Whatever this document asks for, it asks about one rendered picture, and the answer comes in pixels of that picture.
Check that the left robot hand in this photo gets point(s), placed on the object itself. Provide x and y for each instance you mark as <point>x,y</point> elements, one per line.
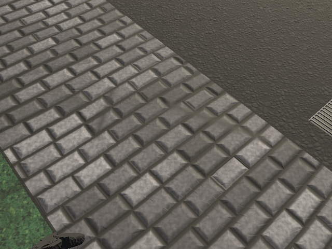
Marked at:
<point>60,241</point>

